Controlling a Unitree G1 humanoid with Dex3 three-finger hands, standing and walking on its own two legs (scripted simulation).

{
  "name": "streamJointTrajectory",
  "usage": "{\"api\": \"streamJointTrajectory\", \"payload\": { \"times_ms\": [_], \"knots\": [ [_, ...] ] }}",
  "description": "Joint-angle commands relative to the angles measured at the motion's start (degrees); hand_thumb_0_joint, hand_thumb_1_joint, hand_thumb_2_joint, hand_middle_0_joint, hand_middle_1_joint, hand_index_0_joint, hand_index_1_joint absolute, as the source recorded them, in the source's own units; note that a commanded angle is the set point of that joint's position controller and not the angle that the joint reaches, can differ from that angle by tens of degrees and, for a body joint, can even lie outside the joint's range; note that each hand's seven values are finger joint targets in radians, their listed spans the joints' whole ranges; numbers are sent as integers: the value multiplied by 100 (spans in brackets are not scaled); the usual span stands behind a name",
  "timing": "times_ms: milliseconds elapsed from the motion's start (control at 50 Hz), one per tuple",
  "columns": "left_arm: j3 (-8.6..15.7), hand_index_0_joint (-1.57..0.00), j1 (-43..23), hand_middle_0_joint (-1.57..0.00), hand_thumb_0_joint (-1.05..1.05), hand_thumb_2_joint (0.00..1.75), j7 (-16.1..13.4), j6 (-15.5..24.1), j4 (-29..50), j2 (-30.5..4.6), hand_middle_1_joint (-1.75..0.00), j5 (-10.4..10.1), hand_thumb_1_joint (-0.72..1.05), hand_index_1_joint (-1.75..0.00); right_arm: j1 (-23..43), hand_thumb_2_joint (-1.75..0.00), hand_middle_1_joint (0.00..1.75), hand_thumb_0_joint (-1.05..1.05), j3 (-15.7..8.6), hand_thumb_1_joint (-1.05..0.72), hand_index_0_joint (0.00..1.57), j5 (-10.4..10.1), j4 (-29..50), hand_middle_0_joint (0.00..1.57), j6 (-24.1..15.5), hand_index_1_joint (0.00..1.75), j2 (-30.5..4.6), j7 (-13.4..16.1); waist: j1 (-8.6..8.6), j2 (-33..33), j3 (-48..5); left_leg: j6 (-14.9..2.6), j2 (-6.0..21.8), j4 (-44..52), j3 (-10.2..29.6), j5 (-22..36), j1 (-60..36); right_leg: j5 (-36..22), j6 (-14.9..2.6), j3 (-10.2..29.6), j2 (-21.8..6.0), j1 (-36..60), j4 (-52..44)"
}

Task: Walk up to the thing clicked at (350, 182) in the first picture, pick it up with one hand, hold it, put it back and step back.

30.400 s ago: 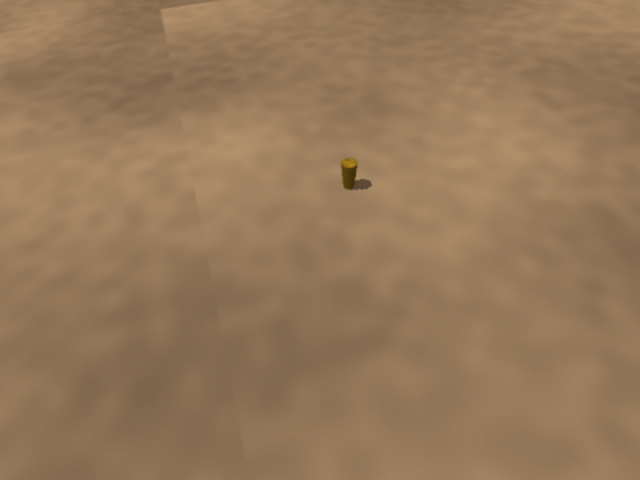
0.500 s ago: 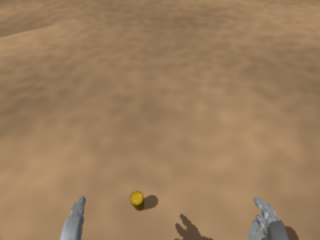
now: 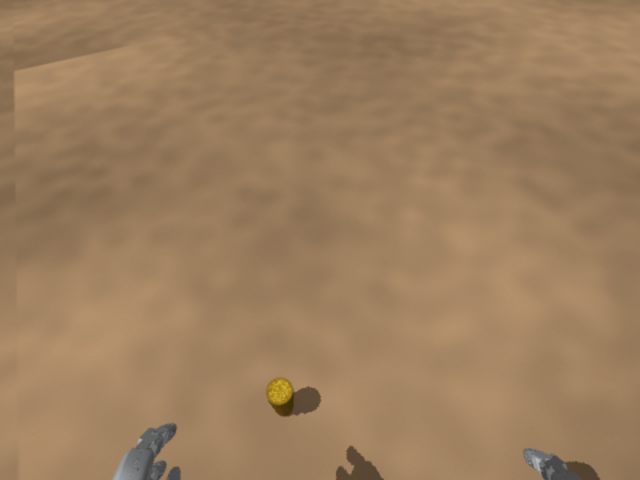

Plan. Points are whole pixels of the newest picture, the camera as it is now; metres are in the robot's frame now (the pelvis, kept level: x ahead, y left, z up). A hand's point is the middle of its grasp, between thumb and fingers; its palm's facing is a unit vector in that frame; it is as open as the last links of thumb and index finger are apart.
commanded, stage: stand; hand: left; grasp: from the side
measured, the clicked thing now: (282, 399) +0.44 +0.17 -0.67
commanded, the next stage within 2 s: step back in 1.94 s
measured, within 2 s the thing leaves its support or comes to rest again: neither
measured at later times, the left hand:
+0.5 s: hand out of the picture +0.04 +0.26 -0.12, palm faces +0.00 -0.94 -0.34, open 7.4 cm
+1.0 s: hand out of the picture +0.04 +0.25 -0.12, palm faces -0.01 -0.94 -0.34, open 7.4 cm
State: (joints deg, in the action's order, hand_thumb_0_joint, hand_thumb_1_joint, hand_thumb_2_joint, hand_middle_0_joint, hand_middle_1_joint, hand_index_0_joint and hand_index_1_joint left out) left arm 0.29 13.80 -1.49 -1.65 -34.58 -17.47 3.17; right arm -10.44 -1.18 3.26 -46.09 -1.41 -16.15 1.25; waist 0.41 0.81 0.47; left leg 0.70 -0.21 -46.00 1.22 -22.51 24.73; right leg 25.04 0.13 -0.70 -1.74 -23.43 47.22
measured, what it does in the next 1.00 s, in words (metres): stands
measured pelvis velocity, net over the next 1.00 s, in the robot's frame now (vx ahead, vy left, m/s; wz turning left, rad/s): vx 0.00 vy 0.01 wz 0.01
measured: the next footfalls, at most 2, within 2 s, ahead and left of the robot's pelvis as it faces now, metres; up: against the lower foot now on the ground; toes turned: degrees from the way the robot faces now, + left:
none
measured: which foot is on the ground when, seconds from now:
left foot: down 0.00-1.00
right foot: down 0.00-1.00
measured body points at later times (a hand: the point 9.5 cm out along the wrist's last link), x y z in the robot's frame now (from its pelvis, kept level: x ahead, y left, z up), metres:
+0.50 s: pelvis -0.01 +0.02 +0.04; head -0.01 +0.02 +0.49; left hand +0.04 +0.31 -0.10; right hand +0.06 -0.26 -0.10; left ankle +0.02 +0.13 -0.70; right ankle +0.00 -0.12 -0.70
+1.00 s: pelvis +0.00 +0.01 +0.04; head +0.00 +0.00 +0.49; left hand +0.04 +0.30 -0.10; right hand +0.05 -0.28 -0.10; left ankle +0.02 +0.13 -0.70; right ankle +0.00 -0.12 -0.70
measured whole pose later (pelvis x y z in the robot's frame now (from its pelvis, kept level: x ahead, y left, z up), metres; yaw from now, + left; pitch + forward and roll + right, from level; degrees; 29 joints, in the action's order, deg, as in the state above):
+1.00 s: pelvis +0.00 +0.01 +0.04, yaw +0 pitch -3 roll +0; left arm 0.2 8.4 -0.7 0.8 -66.4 -18.1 1.3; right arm -7.5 -1.0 1.0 -66.4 0.2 -18.5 0.0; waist 0.3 -0.7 3.8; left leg 0.4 -0.2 -20.1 1.6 -9.2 7.7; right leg 11.2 1.0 -1.4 -1.7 -5.9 20.4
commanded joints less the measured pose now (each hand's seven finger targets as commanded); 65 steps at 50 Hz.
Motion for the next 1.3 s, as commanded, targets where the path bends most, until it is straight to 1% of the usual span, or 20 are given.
{"api": "streamJointTrajectory", "payload": {
  "times_ms": [0,40,100,160,220,320,400,440,520,560,600,660,720,780,820,960,1000,1140,1240,1280],
  "knots": [
    [394,-20,-385,-20,0,90,-61,369,-186,-1011,-30,-36,90,-30,228,-90,30,0,-351,-90,20,-27,217,20,-122,30,-897,-12,-9,54,-272,-370,181,1094,323,951,-590,-1014,-338,676,-467,348,-1603],
    [387,-20,-433,-20,0,90,-58,387,-503,-1018,-30,-43,90,-30,187,-90,30,0,-345,-90,20,-38,24,20,-99,30,-924,-30,-12,51,-236,-360,218,1336,393,991,-697,-989,-305,617,-453,559,-1789],
    [358,-20,-352,-20,0,90,-71,397,-974,-1005,-30,-115,90,-30,179,-90,30,0,-336,-90,20,-63,-267,20,-114,30,-987,-18,33,-136,-445,-339,368,1570,504,1901,-1162,-1851,-242,432,-404,956,-1726],
    [315,-20,-366,-20,0,90,-87,374,-1374,-1044,-30,-157,90,-30,183,-90,30,0,-299,-90,20,-99,-565,20,-84,30,-1095,10,46,-155,-310,-302,442,1892,555,2095,-1282,-2024,-209,415,-423,1231,-1990],
    [288,-20,-456,-20,0,90,-82,318,-1725,-1075,-30,-176,90,-30,274,-90,30,0,-272,-90,20,-133,-820,20,-32,30,-1192,25,62,-245,-70,-282,506,2317,637,1668,-1224,-1622,-164,372,-413,1433,-2278],
    [236,-20,-580,-20,0,90,-55,319,-2158,-1123,-30,-184,90,-30,245,-90,30,0,-243,-90,20,-177,-1169,20,-25,30,-1266,27,3,-275,-42,-225,535,2637,614,1823,-1511,-1650,-117,365,-465,1625,-2594],
    [215,-20,-562,-20,0,90,-38,283,-2463,-1165,-30,-161,90,-30,391,-90,30,0,-247,-90,20,-182,-1338,20,32,30,-1318,19,32,-269,326,-203,560,3036,742,767,-1280,-1064,-70,300,-404,1497,-2800],
    [222,-20,-605,-20,0,90,-27,297,-2537,-1173,-30,-163,90,-30,374,-90,30,0,-241,-90,20,-181,-1400,20,17,30,-1275,13,27,-241,149,-204,569,3036,705,984,-1416,-1274,-88,337,-464,1625,-2819],
    [193,-20,-605,-20,0,90,-20,307,-2707,-1128,-30,-149,90,-30,487,-90,30,0,-235,-90,20,-191,-1482,20,19,30,-1280,0,37,-226,291,-191,580,3107,713,902,-1421,-1201,-60,326,-470,1551,-2922],
    [199,-20,-639,-20,0,90,-9,299,-2740,-1175,-30,-154,90,-30,456,-90,30,0,-229,-90,20,-196,-1533,20,50,30,-1288,-8,33,-191,407,-175,553,3209,732,555,-1223,-905,-46,315,-430,1521,-2972],
    [193,-20,-611,-20,0,90,-8,309,-2779,-1160,-30,-148,90,-30,526,-90,30,0,-249,-90,20,-201,-1516,20,49,30,-1309,-18,26,-144,212,-200,555,3075,678,777,-1477,-951,-56,359,-472,1468,-3037],
    [200,-20,-656,-20,0,90,-17,310,-2814,-1249,-30,-141,90,-30,488,-90,30,0,-245,-90,20,-207,-1576,20,76,30,-1276,-44,-17,-24,371,-182,512,3034,644,649,-1403,-476,-54,432,-497,1283,-3200],
    [187,-20,-711,-20,0,90,-8,335,-2798,-1237,-30,-171,90,-30,452,-90,30,0,-232,-90,20,-213,-1615,20,54,30,-1278,-53,-43,-147,170,-202,548,2948,599,1064,-1611,-871,-82,478,-546,1394,-3165],
    [206,-20,-679,-20,0,90,-11,337,-2861,-1287,-30,-175,90,-30,492,-90,30,0,-214,-90,20,-213,-1621,20,73,30,-1281,-56,-7,-42,236,-202,534,2997,604,928,-1415,-798,-68,450,-536,1482,-3174],
    [194,-20,-725,-20,0,90,-12,351,-2864,-1249,-30,-188,90,-30,503,-90,30,0,-200,-90,20,-216,-1625,20,49,30,-1265,-49,-16,-35,87,-209,578,2929,557,1489,-1642,-1258,-90,480,-587,1546,-3149],
    [218,-20,-813,-20,0,90,-9,357,-2878,-1293,-30,-228,90,-30,496,-90,30,0,-149,-90,20,-236,-1691,20,19,30,-1329,-17,-16,-97,-130,-198,624,2915,494,2029,-1796,-2072,-73,451,-605,1865,-3047],
    [205,-20,-783,-20,0,90,-6,351,-2898,-1249,-30,-222,90,-30,533,-90,30,0,-148,-90,20,-243,-1682,20,21,30,-1373,-11,-3,-112,-47,-187,644,2956,510,2156,-1808,-2076,-64,423,-585,1808,-3073],
    [219,-20,-866,-20,0,90,8,332,-2903,-1271,-30,-220,90,-30,563,-90,30,0,-149,-90,20,-244,-1704,20,46,30,-1372,-24,-24,-109,94,-152,635,3049,507,1709,-1667,-1605,-55,411,-556,1766,-3209],
    [228,-20,-921,-20,0,90,19,357,-2847,-1251,-30,-231,90,-30,610,-90,30,0,-159,-90,20,-243,-1701,20,0,30,-1432,-20,-15,-174,-149,-143,690,2958,467,2231,-1891,-2214,-66,438,-589,1915,-3146],
    [235,-20,-962,-20,0,90,16,356,-2832,-1271,-30,-234,90,-30,569,-90,30,0,-146,-90,20,-244,-1699,20,11,30,-1419,-22,-37,-117,-118,-135,685,2995,451,2177,-1833,-2203,-56,426,-589,1923,-3149]
  ]
}}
